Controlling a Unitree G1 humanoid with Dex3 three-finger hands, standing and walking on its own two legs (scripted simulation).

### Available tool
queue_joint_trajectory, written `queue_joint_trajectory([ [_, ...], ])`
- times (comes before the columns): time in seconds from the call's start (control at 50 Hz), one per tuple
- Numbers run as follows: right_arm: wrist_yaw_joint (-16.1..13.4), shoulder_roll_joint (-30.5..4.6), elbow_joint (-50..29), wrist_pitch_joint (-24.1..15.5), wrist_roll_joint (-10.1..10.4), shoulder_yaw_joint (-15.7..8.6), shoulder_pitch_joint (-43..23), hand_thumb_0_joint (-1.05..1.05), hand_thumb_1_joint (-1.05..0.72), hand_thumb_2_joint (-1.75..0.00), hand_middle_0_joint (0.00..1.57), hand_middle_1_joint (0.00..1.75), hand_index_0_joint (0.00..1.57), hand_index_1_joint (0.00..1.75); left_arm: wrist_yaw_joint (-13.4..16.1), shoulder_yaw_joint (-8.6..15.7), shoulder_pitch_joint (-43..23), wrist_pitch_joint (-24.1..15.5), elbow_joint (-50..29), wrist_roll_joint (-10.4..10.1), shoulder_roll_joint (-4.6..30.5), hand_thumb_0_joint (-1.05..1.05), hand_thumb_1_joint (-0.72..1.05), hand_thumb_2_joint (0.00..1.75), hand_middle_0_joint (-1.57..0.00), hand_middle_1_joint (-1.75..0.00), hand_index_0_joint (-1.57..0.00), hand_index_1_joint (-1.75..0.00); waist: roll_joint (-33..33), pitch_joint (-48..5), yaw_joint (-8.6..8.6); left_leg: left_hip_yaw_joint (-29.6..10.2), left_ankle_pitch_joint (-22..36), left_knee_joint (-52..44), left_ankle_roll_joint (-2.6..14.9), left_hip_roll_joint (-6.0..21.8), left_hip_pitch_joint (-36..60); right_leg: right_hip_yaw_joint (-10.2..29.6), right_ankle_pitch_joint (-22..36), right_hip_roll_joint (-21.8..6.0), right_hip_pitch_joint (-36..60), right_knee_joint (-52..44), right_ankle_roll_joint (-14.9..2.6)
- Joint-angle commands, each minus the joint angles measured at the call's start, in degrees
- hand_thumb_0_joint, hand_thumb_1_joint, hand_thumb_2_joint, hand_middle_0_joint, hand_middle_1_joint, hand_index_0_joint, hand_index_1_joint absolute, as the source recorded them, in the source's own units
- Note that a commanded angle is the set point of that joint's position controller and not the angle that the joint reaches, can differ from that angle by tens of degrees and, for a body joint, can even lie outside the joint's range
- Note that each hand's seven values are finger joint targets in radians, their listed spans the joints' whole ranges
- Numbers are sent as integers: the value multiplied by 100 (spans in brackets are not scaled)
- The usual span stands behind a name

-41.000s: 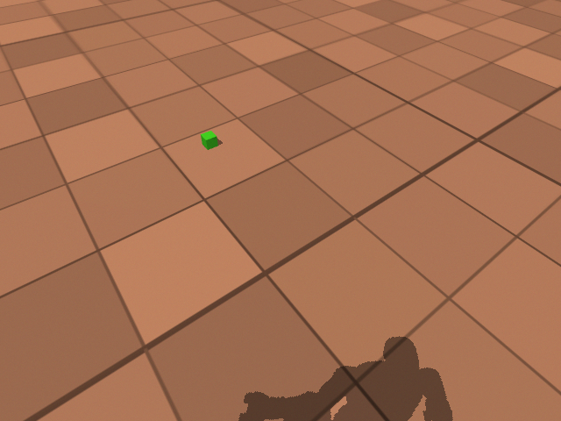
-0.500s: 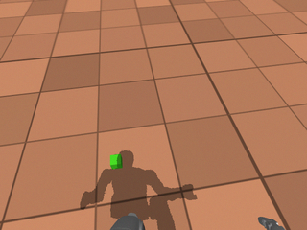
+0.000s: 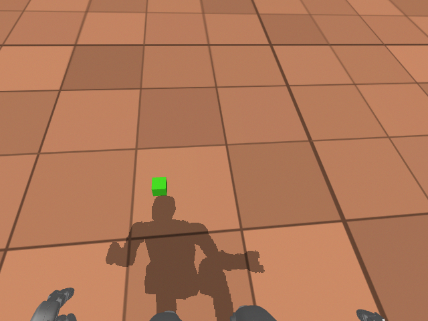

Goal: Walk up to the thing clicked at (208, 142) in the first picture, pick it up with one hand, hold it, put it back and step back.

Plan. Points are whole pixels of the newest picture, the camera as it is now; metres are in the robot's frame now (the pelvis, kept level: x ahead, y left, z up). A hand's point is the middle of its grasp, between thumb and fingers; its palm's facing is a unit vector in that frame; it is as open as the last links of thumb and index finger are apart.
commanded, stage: step back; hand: left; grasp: from above
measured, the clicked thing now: (159, 186) +0.77 +0.25 -0.73
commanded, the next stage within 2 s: stand in 1.88 s
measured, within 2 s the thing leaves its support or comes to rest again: neither
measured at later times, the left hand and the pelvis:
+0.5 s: hand out of the picture -0.07 +0.25 -0.16, palm faces +0.06 -0.91 -0.41, open 7.4 cm; pelvis -0.18 -0.03 -0.01, yaw +4 degrees
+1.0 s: hand out of the picture -0.28 +0.22 -0.14, palm faces +0.05 -0.91 -0.42, open 7.4 cm; pelvis -0.31 -0.06 +0.00, yaw +2 degrees
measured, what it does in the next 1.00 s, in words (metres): walks backwards: right foot, then left foot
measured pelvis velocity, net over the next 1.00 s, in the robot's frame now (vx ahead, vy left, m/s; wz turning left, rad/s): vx -0.31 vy -0.06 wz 0.03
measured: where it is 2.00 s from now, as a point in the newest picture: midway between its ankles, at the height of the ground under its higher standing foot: outside the picture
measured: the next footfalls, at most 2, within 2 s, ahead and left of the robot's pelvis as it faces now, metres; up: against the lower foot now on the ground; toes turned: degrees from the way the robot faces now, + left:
right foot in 0.12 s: -0.04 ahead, -0.16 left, +0.00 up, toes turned +1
left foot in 0.44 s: -0.14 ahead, +0.08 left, +0.00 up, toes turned +2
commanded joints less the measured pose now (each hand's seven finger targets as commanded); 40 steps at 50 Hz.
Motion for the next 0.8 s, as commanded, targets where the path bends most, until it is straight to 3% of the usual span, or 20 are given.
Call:
queue_joint_trajectory([
  [0.0, -105, -1659, -476, -62, -19, -508, 95, 0, -90, -90, 20, 30, 20, 30, 32, 246, 147, -191, -369, -5, 877, 0, 90, 90, -20, -30, -20, -30, 1235, -1191, -124, -1186, 2649, -615, 1283, 1344, 1209, -337, 54, -343, 7, -1466, 54],
  [0.08, -41, -1735, -561, 85, 90, -499, -246, 0, -90, -90, 20, 30, 20, 30, -3, 240, 995, -280, 118, 38, 839, 0, 90, 90, -20, -30, -20, -30, 1389, -1706, 227, -885, 1730, -85, 749, 997, 624, -773, 1583, -356, 1478, -4032, -254],
  [0.1, -27, -1467, -578, 111, 116, -417, -167, 0, -90, -90, 20, 30, 20, 30, -5, 332, 911, -322, 85, 134, 1178, 0, 90, 90, -20, -30, -20, -30, 727, -1519, 174, -804, 774, 343, 371, 591, -501, 140, 1509, -814, 1932, -3990, -415],
  [0.12, -64, -1131, -762, 90, 174, -337, -364, 0, -90, -90, 20, 30, 20, 30, -21, 495, 737, -307, -48, 119, 1809, 0, 90, 90, -20, -30, -20, -30, -1033, -1155, 278, -321, -1233, 1381, -2, -562, -1534, 1773, 1538, -2034, 1559, -4460, -1049],
  [0.14, -156, -1320, -689, 124, 137, -434, -495, 0, -90, -90, 20, 30, 20, 30, 2, 541, 277, -292, -240, 141, 2201, 0, 90, 90, -20, -30, -20, -30, -1529, -868, 453, -561, -2187, 2838, -157, -576, -1010, 2653, 1607, -3023, 57, -4803, -1890],
  [0.2, -115, -1326, -324, 106, 217, -404, 88, 0, -90, -90, 20, 30, 20, 30, 78, 302, -615, -322, -399, 115, 1378, 0, 90, 90, -20, -30, -20, -30, -441, -587, -134, -822, -1330, 3470, -83, -765, -839, 655, 2764, -1861, 72, -4062, -1258],
  [0.32, -91, -1150, -370, 31, 97, -323, 46, 0, -90, -90, 20, 30, 20, 30, 168, 278, 71, -275, -385, 158, 1324, 0, 90, 90, -20, -30, -20, -30, -902, -1007, 330, -216, -1756, 1612, -195, -423, -793, 535, 3957, -2016, 1667, -3553, -1331],
  [0.36, -56, -1118, -274, 21, 71, -340, 187, 0, -90, -90, 20, 30, 20, 30, 163, 244, 84, -239, -389, 100, 1336, 0, 90, 90, -20, -30, -20, -30, -886, -1172, 289, 57, -1507, 607, -137, -346, -377, 509, 4057, -1975, 1788, -3312, -1222],
  [0.4, -48, -1160, -20, 7, 53, -398, 709, 0, -90, -90, 20, 30, 20, 30, 127, 187, -121, -165, -452, 16, 1365, 0, 90, 90, -20, -30, -20, -30, -726, -1410, -5, 272, -197, -900, -32, -357, 543, 363, 3748, -1832, 1405, -2845, -972],
  [0.42, -57, -1372, -10, 12, 11, -468, 695, 0, -90, -90, 20, 30, 20, 30, 113, 94, -1, -143, -499, 4, 1188, 0, 90, 90, -20, -30, -20, -30, -301, -1369, 16, -416, 202, -1168, 159, 48, 988, 258, 2978, -1571, 722, -2577, -646],
  [0.44, -34, -1916, -98, 20, -60, -582, 487, 0, -90, -90, 20, 30, 20, 30, 101, 24, 41, -149, -535, -21, 929, 0, 90, 90, -20, -30, -20, -30, 1072, -1327, 28, -2214, 1057, -1360, 779, 1393, 1326, -408, 1295, -690, -448, -1577, -262],
  [0.46, 25, -2416, -254, 41, -19, -651, 224, 0, -90, -90, 20, 30, 20, 30, 203, 144, -372, -140, -585, -39, 1127, 0, 90, 90, -20, -30, -20, -30, 1675, -1233, -246, -2999, 1605, -1667, 1646, 2259, 239, -427, -797, -226, -196, -377, -132],
  [0.48, 15, -2206, -266, 11, -56, -638, -20, 0, -90, -90, 20, 30, 20, 30, 231, 195, -397, -107, -454, 28, 1218, 0, 90, 90, -20, -30, -20, -30, 1163, -1035, -164, -2771, 1668, -1609, 1703, 2214, -161, 152, -757, -174, -40, 499, -160],
  [0.52, -45, -1657, -295, -1, -74, -403, -443, 0, -90, -90, 20, 30, 20, 30, 204, 171, -27, -82, -196, -106, 1071, 0, 90, 90, -20, -30, -20, -30, 607, -900, 214, -1496, 2110, -1284, 1213, 1395, -56, 391, -152, 22, -215, 1081, -225],
  [0.54, -62, -1594, -337, -5, -31, -391, -553, 0, -90, -90, 20, 30, 20, 30, 175, 190, 211, -82, -90, -112, 1097, 0, 90, 90, -20, -30, -20, -30, 833, -793, 317, -1266, 1947, -1239, 1173, 1369, -149, 228, 51, -7, -154, 1151, -186],
  [0.64, -2, -1492, -207, 15, -46, -448, 26, 0, -90, -90, 20, 30, 20, 30, 32, 121, 184, -269, -7, 24, 967, 0, 90, 90, -20, -30, -20, -30, 1068, -1152, -131, -1156, 407, -1133, 1208, 1161, 1259, -355, -17, -290, -125, -1274, 50],
  [0.72, 71, -1718, -179, 154, -45, -491, -220, 0, -90, -90, 20, 30, 20, 30, 19, 113, 925, -449, 569, 55, 891, 0, 90, 90, -20, -30, -20, -30, 1316, -1251, 159, -888, -719, -929, 891, 1056, 442, -965, 858, -280, 1489, -4082, -258],
  [0.74, 81, -1475, -146, 172, -29, -427, -161, 0, -90, -90, 20, 30, 20, 30, 37, 182, 1006, -491, 691, 115, 1028, 0, 90, 90, -20, -30, -20, -30, 920, -1157, 202, -682, -929, -477, 608, 803, -180, -583, 959, -348, 1972, -4369, -379],
  [0.76, 98, -1170, -204, 159, 12, -338, -90, 0, -90, -90, 20, 30, 20, 30, 48, 279, 1042, -530, 679, 201, 1340, 0, 90, 90, -20, -30, -20, -30, -83, -961, 175, -359, -1561, 425, 200, 291, -1294, 929, -73, -1156, 2187, -4662, -618],
  [0.78, 42, -1049, -344, 136, 36, -322, -576, 0, -90, -90, 20, 30, 20, 30, 55, 400, 674, -522, 472, 182, 1948, 0, 90, 90, -20, -30, -20, -30, -932, -629, 488, -451, -1806, 1143, -110, -255, -1165, 2404, -1615, -2512, 506, -5226, -1278],
])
